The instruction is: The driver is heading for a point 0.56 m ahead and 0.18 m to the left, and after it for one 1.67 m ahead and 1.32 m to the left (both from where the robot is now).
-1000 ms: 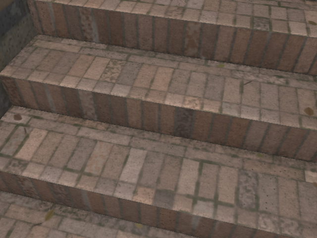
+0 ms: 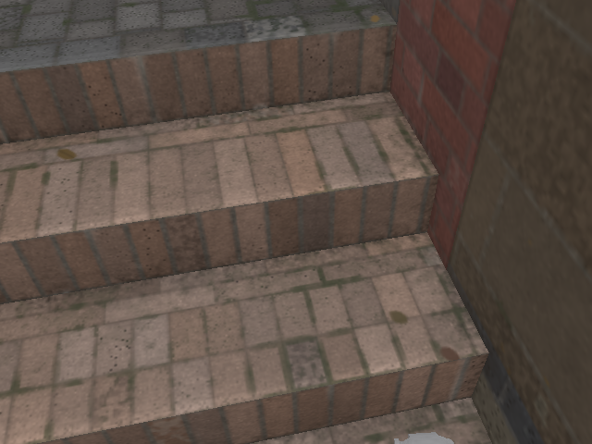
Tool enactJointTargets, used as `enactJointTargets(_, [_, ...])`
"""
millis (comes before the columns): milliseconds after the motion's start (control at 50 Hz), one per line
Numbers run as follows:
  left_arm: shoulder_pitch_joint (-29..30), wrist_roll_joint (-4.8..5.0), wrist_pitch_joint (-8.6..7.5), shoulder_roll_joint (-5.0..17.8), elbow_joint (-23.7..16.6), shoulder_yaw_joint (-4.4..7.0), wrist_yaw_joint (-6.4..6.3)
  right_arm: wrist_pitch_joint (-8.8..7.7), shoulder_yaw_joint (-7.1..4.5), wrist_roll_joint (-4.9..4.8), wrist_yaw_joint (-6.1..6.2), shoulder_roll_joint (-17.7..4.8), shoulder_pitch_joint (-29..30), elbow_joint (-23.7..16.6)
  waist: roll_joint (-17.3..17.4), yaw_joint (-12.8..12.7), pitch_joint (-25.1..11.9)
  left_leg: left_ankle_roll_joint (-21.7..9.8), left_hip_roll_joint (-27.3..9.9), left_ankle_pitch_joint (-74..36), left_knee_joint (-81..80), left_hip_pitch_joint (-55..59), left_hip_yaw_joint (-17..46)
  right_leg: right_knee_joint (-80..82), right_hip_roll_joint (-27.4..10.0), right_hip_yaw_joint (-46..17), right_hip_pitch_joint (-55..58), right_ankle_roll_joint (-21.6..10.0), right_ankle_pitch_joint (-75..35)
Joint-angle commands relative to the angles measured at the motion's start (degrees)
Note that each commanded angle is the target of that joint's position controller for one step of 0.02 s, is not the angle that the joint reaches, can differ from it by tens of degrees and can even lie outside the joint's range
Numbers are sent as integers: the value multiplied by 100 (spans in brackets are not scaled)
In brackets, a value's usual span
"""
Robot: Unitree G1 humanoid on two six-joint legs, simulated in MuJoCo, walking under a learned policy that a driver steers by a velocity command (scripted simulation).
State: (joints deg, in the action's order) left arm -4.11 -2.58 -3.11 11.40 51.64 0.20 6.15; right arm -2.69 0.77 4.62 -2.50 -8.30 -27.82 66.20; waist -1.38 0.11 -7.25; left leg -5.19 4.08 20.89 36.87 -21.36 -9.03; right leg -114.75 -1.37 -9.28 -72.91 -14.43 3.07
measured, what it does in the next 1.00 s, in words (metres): climbs, turning left: right foot 0.17 m higher, then left foot 0.17 m higher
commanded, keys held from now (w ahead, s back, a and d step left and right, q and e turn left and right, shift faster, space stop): w+q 0.70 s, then q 0.30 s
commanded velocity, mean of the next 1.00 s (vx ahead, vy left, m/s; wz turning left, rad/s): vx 0.43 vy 0.00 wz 0.45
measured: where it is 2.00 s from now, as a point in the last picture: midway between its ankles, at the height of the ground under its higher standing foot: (241, 280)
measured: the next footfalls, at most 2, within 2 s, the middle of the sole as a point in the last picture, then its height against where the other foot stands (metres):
right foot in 0.26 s outside the picture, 0.17 m higher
left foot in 0.82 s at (211, 351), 0.17 m higher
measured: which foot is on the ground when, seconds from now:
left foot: down 0.00-0.30, up 0.32-0.80, down 0.82-1.00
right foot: up 0.00-0.24, down 0.26-0.84, up 0.86-1.00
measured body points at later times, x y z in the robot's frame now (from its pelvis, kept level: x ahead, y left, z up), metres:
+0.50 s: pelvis +0.29 -0.04 +0.15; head +0.30 -0.03 +0.60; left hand +0.22 +0.17 +0.00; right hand +0.44 -0.24 +0.01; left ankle +0.28 +0.10 -0.31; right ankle +0.34 -0.13 -0.55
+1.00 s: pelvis +0.53 +0.09 +0.30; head +0.54 +0.10 +0.75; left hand +0.52 +0.37 +0.18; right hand +0.74 -0.10 +0.17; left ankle +0.56 +0.18 -0.38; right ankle +0.53 -0.09 -0.18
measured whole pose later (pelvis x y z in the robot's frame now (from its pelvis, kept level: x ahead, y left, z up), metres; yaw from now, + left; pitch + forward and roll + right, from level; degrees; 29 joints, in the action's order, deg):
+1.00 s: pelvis +0.53 +0.09 +0.30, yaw +30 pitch +5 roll +1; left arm -11.9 -2.1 -5.4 14.3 49.1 2.6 3.9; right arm -2.2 -3.2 2.0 -2.1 -13.3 -10.7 53.5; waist -1.7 2.6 -4.7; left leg -6.4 5.2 19.3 51.3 -37.2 -4.9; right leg -108.7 1.1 -8.3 -44.2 -4.9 10.5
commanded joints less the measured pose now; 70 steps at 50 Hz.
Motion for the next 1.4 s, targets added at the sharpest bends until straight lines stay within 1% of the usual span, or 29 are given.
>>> enactJointTargets(20, [164,75,15,-560,-138,-280,43,-184,74,189,-12,-41,536,-482,619,-283,671,-762,-991,-532,-1943,-678,1660,-1223,-113,783,-534,34,260])
enactJointTargets(100, [1499,-10,-33,-222,-668,-404,-270,-235,174,312,-162,-122,-901,6,362,168,542,-937,-1462,-984,-1958,1286,2320,247,-466,902,-1857,228,-107])
enactJointTargets(160, [2481,-43,234,-384,-1094,-485,-237,-133,200,-63,-285,-152,-673,-255,742,423,759,-1135,-1654,-2393,-2809,64,2146,2275,-457,1460,29,666,1181])
enactJointTargets(240, [1590,73,271,-237,-1189,-315,-89,-436,-99,-431,-344,-1230,-562,-22,1411,-343,26,-1276,-1978,-9541,-1999,1556,1493,4883,557,2139,2766,941,1397])
enactJointTargets(260, [953,14,232,71,-1151,-130,-194,-388,-168,-287,-386,-1204,-490,127,1585,-575,-347,-1025,-1817,-10507,-1067,1869,1207,5264,670,1951,3561,756,1313])
enactJointTargets(280, [-411,-72,257,347,-783,11,-283,-394,-124,-122,-345,-670,-677,84,604,-770,-1675,-588,-1520,-9200,768,578,1309,5336,-69,724,6181,94,-785])
enactJointTargets(300, [-1722,-122,295,704,-377,101,-349,-343,29,22,-433,-158,-784,-52,-788,-1054,-2396,-482,-586,-5173,2295,-1504,1703,7277,-1236,-2071,7870,-748,1113])
enactJointTargets(320, [-2535,-332,316,813,6,187,-406,-191,-68,-200,-602,44,-20,86,-1353,-1308,-1434,-351,-286,-2469,5108,-2639,2367,8832,-1790,-4074,6854,-835,3589])
enactJointTargets(340, [-2175,-190,138,717,233,192,-486,-210,-132,-355,-547,153,347,-78,-1039,-926,-209,-252,-550,-2675,6344,-3504,2273,9112,-1806,-3904,5841,-495,4348])
enactJointTargets(380, [-1783,129,-30,-125,463,50,-385,-286,-243,-269,-264,-112,1098,-352,-434,-510,-69,-493,-684,-2464,8102,-4122,1951,9098,-1945,-2800,5318,-704,3157])
enactJointTargets(440, [-967,-117,-176,-1151,722,-230,-235,36,-32,-313,-160,452,1385,-925,376,474,-23,-995,-1077,-2520,8220,-4877,1749,9103,-1466,-381,5028,104,1363])
enactJointTargets(540, [-1091,-464,-456,-650,924,-222,-376,203,27,-498,-191,232,2119,-1323,-457,469,589,-1105,-1141,-931,8640,-5457,1319,10055,-1104,1385,4789,186,1518])
enactJointTargets(620, [-2453,-813,-244,-328,1587,-337,-191,119,327,-599,-15,137,3429,-2182,390,92,474,-1567,-1290,-765,7764,-7559,1425,10476,-1635,1119,6972,161,1670])
enactJointTargets(660, [-2882,-770,-227,-169,1478,-327,-110,217,260,-535,-14,-165,3874,-2356,17,-108,371,-1359,-1452,-1646,7128,-6888,926,10681,-1451,1498,6701,236,1375])
enactJointTargets(720, [-2571,-353,-111,-92,1013,-341,-85,465,248,-334,-333,-21,4431,-2487,-108,-154,626,-963,-1312,-989,6096,-4526,46,11547,-1544,2359,5795,184,-376])
enactJointTargets(780, [-2767,-82,-433,1069,946,2,-238,272,199,-411,-443,26,4039,-2726,-891,372,73,-484,-476,344,4052,-2837,-461,10193,-1764,2523,7507,268,-7717])
enactJointTargets(820, [-2723,-34,-490,1444,784,265,-184,144,23,-537,-203,-348,2925,-2438,-1162,606,-214,-587,208,-566,2159,-1016,-511,9170,-1576,2501,7869,410,-8119])
enactJointTargets(840, [-2990,-215,-519,662,494,154,-191,110,-84,-346,12,-716,2047,-2333,197,562,-1582,-1567,-503,-4854,2573,1942,1192,6998,-1255,2349,5801,1015,-5691])
enactJointTargets(860, [-3202,-262,-489,319,196,85,1,295,-227,-198,222,-1250,812,-2173,1408,767,-2770,-2471,-1442,-4910,271,3667,4276,5505,-221,1634,4222,1589,571])
enactJointTargets(880, [-2218,210,-295,414,-66,251,140,332,-570,-129,196,-1821,-153,-1682,1202,1293,-1960,-2203,-2002,-4321,-821,3041,5399,2758,348,438,3292,1589,1246])
enactJointTargets(900, [-1910,322,-265,463,-285,363,64,152,-794,-112,208,-2192,7,-1517,774,1019,-1138,-1814,-1984,-3937,-941,2065,5092,1305,358,-287,2592,1591,944])
enactJointTargets(960, [-992,45,-348,-134,-589,113,-209,-94,-532,-409,50,-891,1727,-1488,222,197,107,-1509,-1583,-1867,-1012,37,4269,-577,306,-326,1419,862,1007])
enactJointTargets(980, [-1156,62,-279,-348,-571,2,-319,-39,-343,-222,-27,-360,2013,-1429,-27,-164,29,-1377,-1449,-1544,-1214,-326,3954,-363,175,-360,1323,648,718])
enactJointTargets(1020, [-1013,11,-106,-94,-669,1,-347,-124,-267,-74,-33,-218,1991,-1339,-141,-448,204,-985,-1136,-877,-1408,-709,3066,354,-47,-22,1099,592,824])
enactJointTargets(1080, [-589,243,-28,31,-981,-54,-204,-251,-281,108,112,-695,903,-1290,703,-185,290,-762,-741,-1548,-1497,-544,2297,-739,221,652,885,860,866])
enactJointTargets(1220, [221,285,-19,198,-1971,-231,-583,-291,-181,243,14,-1124,-198,-1182,334,83,900,-843,-1396,-599,-1498,561,3405,-744,-179,460,-1176,1131,836])
enactJointTargets(1300, [613,103,102,269,-2407,-184,-528,-457,-163,29,124,-1483,-827,-1450,906,360,611,-755,-1275,-1583,-1502,879,3599,-81,-115,1031,-620,1497,1160])
enactJointTargets(1380, [871,67,206,130,-2888,-242,-535,-411,-341,-262,116,-1867,452,-2088,968,-234,459,-467,-1631,-2661,-2073,228,3615,2935,-266,747,1810,1358,2239])
enactJointTargets(1400, [446,81,147,278,-2822,-148,-454,-453,-436,-426,116,-2142,1157,-2508,1175,-598,193,-505,-1568,-4725,-2084,-336,3230,3281,-9,1350,3477,1412,2140])
Velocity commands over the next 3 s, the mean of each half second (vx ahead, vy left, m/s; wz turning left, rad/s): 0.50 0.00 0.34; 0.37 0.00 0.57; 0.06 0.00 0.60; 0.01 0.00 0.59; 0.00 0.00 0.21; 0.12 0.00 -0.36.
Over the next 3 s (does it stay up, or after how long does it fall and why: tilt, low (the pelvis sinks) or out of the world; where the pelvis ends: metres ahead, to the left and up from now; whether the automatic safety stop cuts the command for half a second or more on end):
stays up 0.82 0.26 0.38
